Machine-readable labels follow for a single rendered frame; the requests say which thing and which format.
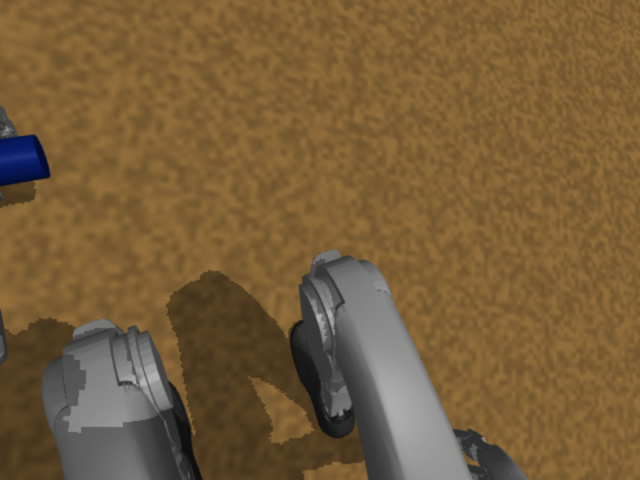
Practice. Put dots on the right robot hand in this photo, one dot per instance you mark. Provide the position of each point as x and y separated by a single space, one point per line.
495 463

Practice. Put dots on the right robot foot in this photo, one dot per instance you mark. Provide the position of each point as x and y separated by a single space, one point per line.
336 427

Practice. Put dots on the left robot hand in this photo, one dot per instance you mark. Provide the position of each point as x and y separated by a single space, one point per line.
7 130

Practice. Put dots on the left robot foot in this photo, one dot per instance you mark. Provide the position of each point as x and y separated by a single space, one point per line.
184 430

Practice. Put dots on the can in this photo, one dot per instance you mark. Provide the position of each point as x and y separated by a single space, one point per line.
22 159

